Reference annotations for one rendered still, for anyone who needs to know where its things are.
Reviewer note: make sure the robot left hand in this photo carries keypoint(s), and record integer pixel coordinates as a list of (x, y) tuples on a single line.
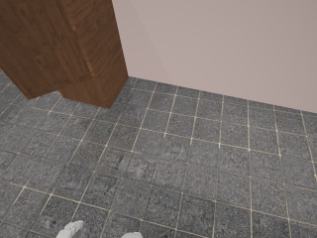
[(70, 229)]

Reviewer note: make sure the cupboard door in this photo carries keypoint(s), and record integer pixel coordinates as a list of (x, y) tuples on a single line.
[(39, 51)]

